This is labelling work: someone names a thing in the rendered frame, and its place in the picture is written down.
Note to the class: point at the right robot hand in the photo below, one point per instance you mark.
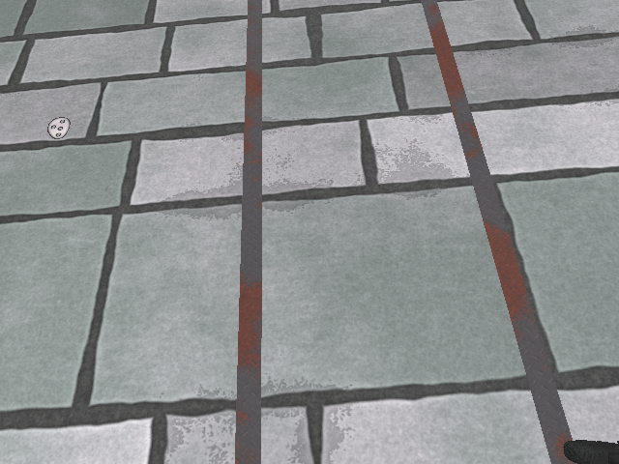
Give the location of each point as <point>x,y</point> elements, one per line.
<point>592,452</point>

